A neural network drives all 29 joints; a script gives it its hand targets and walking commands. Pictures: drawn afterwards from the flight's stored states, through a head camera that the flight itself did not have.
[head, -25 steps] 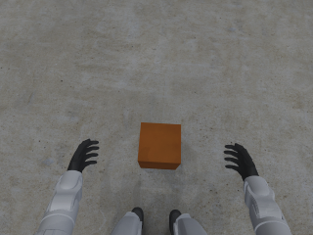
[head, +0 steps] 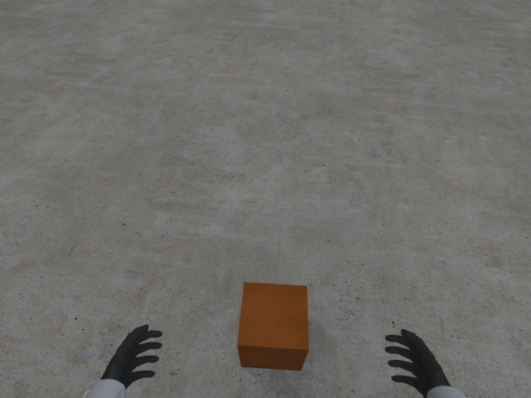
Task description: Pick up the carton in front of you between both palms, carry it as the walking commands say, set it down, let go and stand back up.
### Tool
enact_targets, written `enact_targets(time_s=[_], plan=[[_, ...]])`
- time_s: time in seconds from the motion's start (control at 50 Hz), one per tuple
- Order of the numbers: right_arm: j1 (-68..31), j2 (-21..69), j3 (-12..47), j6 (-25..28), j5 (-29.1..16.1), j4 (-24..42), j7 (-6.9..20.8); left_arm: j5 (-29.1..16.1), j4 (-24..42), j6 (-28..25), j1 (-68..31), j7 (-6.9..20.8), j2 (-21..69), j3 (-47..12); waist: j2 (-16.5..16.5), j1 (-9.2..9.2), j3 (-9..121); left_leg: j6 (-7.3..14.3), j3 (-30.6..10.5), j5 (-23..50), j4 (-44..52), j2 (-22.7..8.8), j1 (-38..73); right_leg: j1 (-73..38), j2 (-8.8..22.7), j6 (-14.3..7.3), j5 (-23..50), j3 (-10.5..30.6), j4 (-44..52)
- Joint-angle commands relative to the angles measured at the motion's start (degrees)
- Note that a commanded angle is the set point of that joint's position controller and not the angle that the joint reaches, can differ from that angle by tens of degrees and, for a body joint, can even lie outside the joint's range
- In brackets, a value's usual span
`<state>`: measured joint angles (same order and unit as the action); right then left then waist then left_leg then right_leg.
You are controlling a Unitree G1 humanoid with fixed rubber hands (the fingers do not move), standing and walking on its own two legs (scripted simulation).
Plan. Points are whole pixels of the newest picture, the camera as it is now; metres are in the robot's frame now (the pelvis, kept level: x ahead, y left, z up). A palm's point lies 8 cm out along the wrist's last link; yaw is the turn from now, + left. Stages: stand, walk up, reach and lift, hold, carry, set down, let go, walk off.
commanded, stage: let go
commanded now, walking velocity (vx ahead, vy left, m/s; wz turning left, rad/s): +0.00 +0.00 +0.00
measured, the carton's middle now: (273, 327) +0.44 -0.01 -0.65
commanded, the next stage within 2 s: stand in 0.20 s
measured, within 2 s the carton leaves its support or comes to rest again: neither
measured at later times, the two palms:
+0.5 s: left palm (82, 392) +0.15 +0.29 -0.08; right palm (468, 393) +0.16 -0.29 -0.08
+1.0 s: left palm out of the picture +0.14 +0.29 -0.09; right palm out of the picture +0.14 -0.29 -0.09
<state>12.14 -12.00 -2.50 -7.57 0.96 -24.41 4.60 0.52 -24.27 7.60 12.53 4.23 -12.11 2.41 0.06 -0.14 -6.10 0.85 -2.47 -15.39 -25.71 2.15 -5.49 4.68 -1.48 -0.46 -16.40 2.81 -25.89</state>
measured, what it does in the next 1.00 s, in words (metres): stands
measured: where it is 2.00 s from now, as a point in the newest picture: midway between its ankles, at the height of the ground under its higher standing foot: outside the picture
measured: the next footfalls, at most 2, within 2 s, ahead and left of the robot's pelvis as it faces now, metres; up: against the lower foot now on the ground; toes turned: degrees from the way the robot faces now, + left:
none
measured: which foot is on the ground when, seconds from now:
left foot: down 0.00-1.00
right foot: down 0.00-1.00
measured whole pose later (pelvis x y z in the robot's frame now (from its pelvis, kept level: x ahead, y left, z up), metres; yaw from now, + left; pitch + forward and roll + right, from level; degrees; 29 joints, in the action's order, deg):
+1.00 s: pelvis +0.02 +0.00 +0.00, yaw +0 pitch -1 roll +0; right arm 8.9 -20.3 -1.1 0.4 1.7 -47.9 -1.5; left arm 1.7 -48.3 0.1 8.9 -1.1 -20.0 1.5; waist 0.1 0.2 -0.6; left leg 0.9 -2.6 -16.1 -25.4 1.8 -8.1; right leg 6.8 -1.8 -0.6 -16.5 2.7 -24.4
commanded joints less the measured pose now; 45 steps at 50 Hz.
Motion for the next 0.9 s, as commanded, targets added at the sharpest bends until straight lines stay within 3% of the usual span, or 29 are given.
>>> enact_targets(time_s=[0.0,0.14,0.16,0.18,0.2,0.24,0.28,0.38,0.46,0.68,0.88], plan=[[-2.0,-5.4,-1.8,-0.2,0.3,5.6,-0.2,0.2,5.6,0.1,-2.3,-0.1,-5.1,1.7,0.2,-0.09,1.3,-1.5,1.6,8.6,4.1,-0.2,1.3,2.0,-0.5,1.1,8.2,-2.4,4.3],[-2.1,-5.1,-1.5,-0.1,0.1,6.0,-0.5,0.6,5.9,0.1,-2.2,-0.1,-5.3,2.0,0.1,0.07,2.9,-1.5,1.6,13.1,3.4,0.0,3.2,1.1,-0.4,1.4,12.7,-2.0,3.9],[-4.6,-6.6,-1.9,-3.2,1.2,9.0,-2.1,-0.8,2.6,-1.8,0.8,-1.2,-5.4,2.2,2.4,0.82,6.5,-1.1,1.1,16.7,1.5,0.0,6.3,2.1,-1.7,1.6,12.9,-2.1,2.6],[-2.8,-5.9,-1.4,-3.9,0.8,8.1,-2.8,-0.1,3.9,-2.2,0.0,-1.7,-5.5,1.9,1.1,0.53,5.6,-1.2,1.3,17.4,1.1,0.1,5.6,2.7,-1.5,1.5,12.7,-2.0,2.3],[-3.7,-12.9,-3.1,0.4,0.3,-0.8,-4.9,1.8,-2.8,-3.6,-3.1,-4.1,-12.9,3.3,-0.4,0.51,4.2,-2.2,-0.3,10.7,-0.4,-3.7,-5.8,7.2,2.6,2.5,9.4,0.0,2.5],[-2.8,-11.6,-2.6,3.6,1.1,-3.0,-5.6,2.0,-4.2,-4.9,-2.5,-4.9,-12.6,2.9,0.5,0.16,5.4,-1.8,-1.3,3.1,-0.3,-3.5,-6.0,8.7,3.7,1.3,4.0,2.8,3.4],[-3.4,-11.2,-2.1,5.2,1.3,-4.9,-5.4,2.0,-5.1,-5.6,-3.6,-5.0,-11.8,2.4,-0.2,-0.08,5.7,-1.6,-2.6,1.3,0.5,-3.9,-5.5,10.3,3.9,1.0,0.9,3.6,3.9],[-4.5,-12.9,-1.6,6.9,1.4,-9.0,-5.1,1.7,-9.2,-6.8,-3.5,-4.8,-13.0,2.2,-0.5,0.51,9.5,-1.0,-3.3,12.1,-0.5,-5.1,-4.1,6.6,4.2,0.6,12.0,3.2,1.6],[-4.0,-14.4,-1.6,7.4,1.3,-11.2,-5.6,1.6,-11.4,-7.1,-3.3,-5.1,-14.1,2.2,-0.1,0.39,10.5,-0.7,-3.7,16.4,-0.9,-5.5,-3.1,5.3,4.5,0.5,16.4,3.3,1.0],[-4.1,-16.2,-1.3,8.2,1.0,-15.9,-6.2,1.4,-16.1,-7.8,-3.9,-5.7,-15.8,1.7,-0.2,0.29,9.8,-0.2,-4.6,20.7,-0.2,-6.3,-1.9,3.5,5.2,0.0,19.8,3.8,1.5],[-4.9,-16.9,-0.8,8.6,0.7,-19.1,-6.3,1.2,-19.7,-8.1,-5.1,-5.6,-16.3,1.3,-0.4,0.37,9.1,-0.1,-5.1,20.2,1.8,-6.7,-1.2,2.3,5.7,-0.2,19.0,4.3,3.1]])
